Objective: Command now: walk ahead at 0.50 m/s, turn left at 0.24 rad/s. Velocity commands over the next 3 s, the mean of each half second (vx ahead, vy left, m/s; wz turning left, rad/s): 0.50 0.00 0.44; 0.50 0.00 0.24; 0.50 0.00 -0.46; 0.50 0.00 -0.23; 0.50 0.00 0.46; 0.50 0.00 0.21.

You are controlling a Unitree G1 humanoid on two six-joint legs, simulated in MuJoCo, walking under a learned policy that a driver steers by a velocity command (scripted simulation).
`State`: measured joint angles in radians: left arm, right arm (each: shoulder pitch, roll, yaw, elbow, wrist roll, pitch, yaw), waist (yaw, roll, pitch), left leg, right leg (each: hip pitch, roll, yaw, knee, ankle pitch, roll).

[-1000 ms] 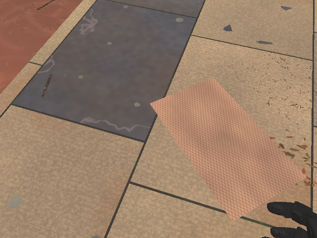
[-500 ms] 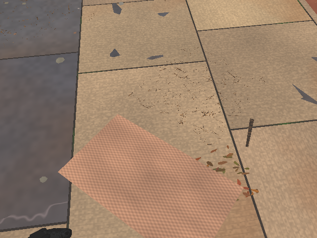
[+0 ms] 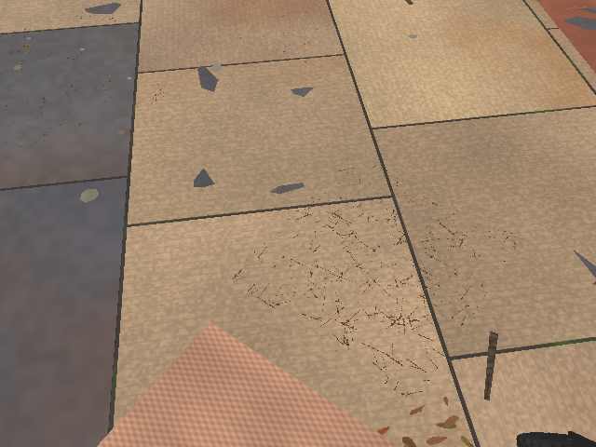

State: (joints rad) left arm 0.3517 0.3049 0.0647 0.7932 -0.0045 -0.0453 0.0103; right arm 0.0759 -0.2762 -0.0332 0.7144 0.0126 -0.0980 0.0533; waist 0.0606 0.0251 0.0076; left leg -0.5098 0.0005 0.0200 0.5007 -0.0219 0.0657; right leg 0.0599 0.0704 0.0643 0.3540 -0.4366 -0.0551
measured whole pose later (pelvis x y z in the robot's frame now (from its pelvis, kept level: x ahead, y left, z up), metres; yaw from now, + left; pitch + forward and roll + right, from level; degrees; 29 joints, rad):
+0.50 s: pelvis +0.30 +0.02 +0.00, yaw +16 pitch +2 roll +0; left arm 0.02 0.27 0.03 0.65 0.00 -0.12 -0.02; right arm 0.42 -0.30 -0.07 0.78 0.02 -0.02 -0.02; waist -0.09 -0.01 0.00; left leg -0.06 -0.12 -0.25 0.48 -0.44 0.07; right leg -0.45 0.03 0.08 0.43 -0.03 0.01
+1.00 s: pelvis +0.54 +0.13 +0.00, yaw +22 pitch +2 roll -1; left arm 0.43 0.30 0.06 0.89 -0.02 -0.06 -0.01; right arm 0.02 -0.26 -0.03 0.61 0.00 -0.08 0.03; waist 0.10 0.01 0.04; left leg -0.47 0.02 0.00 0.53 -0.10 0.04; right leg -0.06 -0.03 0.00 0.55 -0.45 0.02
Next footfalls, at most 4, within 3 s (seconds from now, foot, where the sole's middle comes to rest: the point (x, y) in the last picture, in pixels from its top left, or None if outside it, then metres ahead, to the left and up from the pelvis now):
0.02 left None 0.18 0.10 -0.76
0.50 right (356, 446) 0.49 -0.05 -0.76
0.98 left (204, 377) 0.62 0.30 -0.76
1.48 right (297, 264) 0.95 0.10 -0.76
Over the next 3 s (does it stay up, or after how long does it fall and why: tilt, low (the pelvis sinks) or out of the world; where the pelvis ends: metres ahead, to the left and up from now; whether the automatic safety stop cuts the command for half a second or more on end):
stays up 1.62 0.34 0.00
